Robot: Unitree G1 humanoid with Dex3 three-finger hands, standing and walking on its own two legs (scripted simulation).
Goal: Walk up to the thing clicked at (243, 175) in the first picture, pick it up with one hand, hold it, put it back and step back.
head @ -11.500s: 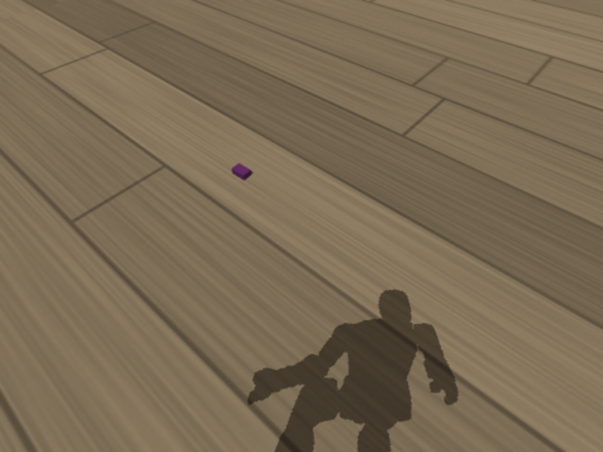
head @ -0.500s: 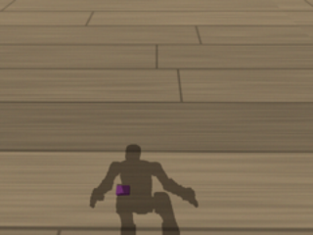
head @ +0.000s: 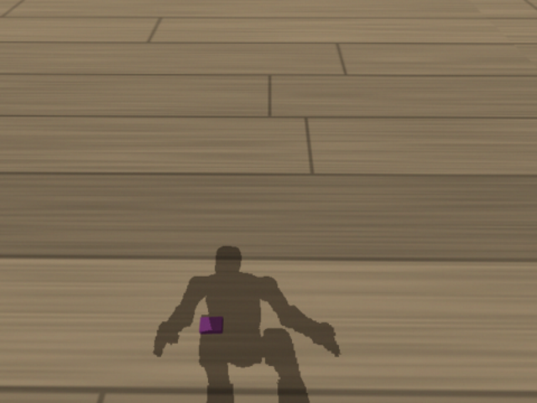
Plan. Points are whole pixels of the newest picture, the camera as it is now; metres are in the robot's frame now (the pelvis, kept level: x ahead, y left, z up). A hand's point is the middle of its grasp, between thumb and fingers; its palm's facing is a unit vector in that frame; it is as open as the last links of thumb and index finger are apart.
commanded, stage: stand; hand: left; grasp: from above
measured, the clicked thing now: (211, 325) +0.48 +0.22 -0.77
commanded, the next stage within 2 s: rise first in 0.78 s
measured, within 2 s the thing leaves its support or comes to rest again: neither
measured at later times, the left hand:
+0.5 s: hand out of the picture +0.07 +0.26 -0.16, palm faces -0.02 -0.94 -0.35, open 7.4 cm
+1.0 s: hand out of the picture +0.11 +0.25 -0.16, palm faces +0.07 -0.94 -0.33, open 7.6 cm
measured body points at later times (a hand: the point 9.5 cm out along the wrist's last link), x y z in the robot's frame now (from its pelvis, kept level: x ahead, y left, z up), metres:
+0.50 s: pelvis +0.00 +0.00 +0.00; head +0.01 +0.00 +0.45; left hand +0.07 +0.30 -0.13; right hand +0.07 -0.30 -0.14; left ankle -0.02 +0.13 -0.75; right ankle +0.01 -0.14 -0.75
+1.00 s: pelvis -0.01 +0.00 -0.01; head +0.03 +0.00 +0.44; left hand +0.10 +0.30 -0.13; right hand +0.09 -0.29 -0.13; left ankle -0.02 +0.13 -0.75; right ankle +0.01 -0.14 -0.75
